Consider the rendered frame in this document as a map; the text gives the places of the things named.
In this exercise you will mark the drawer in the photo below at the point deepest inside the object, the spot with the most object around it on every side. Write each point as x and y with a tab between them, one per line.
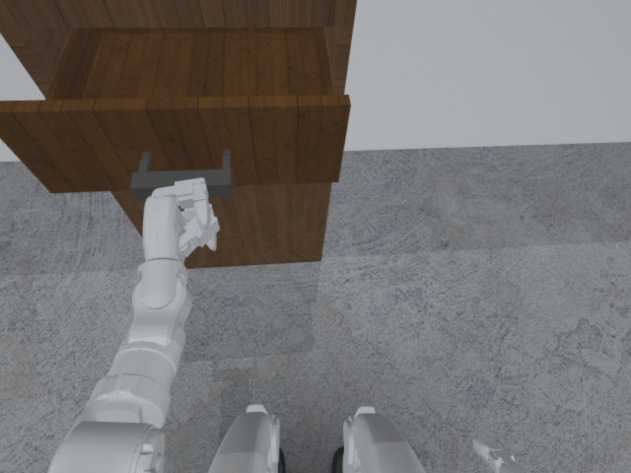
184	95

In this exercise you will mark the left robot forearm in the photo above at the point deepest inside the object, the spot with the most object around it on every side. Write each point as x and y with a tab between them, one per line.
136	388

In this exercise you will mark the left robot hand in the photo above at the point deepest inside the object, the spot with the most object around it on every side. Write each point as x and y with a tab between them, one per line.
163	222

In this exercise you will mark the cabinet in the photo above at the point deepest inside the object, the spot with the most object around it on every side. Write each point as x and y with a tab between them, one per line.
260	224

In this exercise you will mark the handle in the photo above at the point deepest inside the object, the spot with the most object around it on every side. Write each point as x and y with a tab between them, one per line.
219	182

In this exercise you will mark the robot right thigh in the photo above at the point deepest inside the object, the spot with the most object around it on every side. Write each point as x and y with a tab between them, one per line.
375	445

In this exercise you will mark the robot right shin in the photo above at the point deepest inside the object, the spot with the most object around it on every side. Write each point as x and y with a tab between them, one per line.
361	410

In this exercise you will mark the left robot upper arm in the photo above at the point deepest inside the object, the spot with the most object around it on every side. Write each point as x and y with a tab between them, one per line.
112	447

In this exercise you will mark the right robot hand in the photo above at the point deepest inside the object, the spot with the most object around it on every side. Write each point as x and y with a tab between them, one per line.
498	457

